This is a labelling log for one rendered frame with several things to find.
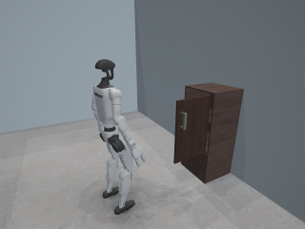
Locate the right robot upper arm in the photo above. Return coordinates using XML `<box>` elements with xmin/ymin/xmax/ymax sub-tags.
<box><xmin>109</xmin><ymin>88</ymin><xmax>123</xmax><ymax>125</ymax></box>

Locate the left robot forearm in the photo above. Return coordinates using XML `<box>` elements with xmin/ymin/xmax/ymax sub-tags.
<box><xmin>92</xmin><ymin>110</ymin><xmax>105</xmax><ymax>127</ymax></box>

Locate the cupboard door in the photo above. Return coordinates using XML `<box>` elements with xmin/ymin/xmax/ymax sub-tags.
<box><xmin>173</xmin><ymin>95</ymin><xmax>212</xmax><ymax>164</ymax></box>

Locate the handle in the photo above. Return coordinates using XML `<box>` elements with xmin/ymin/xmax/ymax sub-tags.
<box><xmin>180</xmin><ymin>112</ymin><xmax>187</xmax><ymax>130</ymax></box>

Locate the right robot forearm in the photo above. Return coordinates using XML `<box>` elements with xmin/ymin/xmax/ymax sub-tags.
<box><xmin>117</xmin><ymin>116</ymin><xmax>137</xmax><ymax>149</ymax></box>

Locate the left robot upper arm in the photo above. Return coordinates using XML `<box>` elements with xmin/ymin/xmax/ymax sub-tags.
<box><xmin>91</xmin><ymin>84</ymin><xmax>98</xmax><ymax>113</ymax></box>

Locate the right robot hand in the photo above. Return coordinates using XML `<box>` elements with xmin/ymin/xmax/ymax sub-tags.
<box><xmin>131</xmin><ymin>145</ymin><xmax>146</xmax><ymax>168</ymax></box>

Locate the robot torso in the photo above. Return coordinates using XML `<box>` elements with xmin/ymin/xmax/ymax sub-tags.
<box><xmin>94</xmin><ymin>85</ymin><xmax>119</xmax><ymax>145</ymax></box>

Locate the left robot hand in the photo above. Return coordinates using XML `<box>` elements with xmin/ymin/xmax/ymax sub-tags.
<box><xmin>98</xmin><ymin>125</ymin><xmax>104</xmax><ymax>134</ymax></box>

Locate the robot head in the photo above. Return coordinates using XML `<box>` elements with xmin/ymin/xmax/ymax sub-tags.
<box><xmin>95</xmin><ymin>59</ymin><xmax>115</xmax><ymax>89</ymax></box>

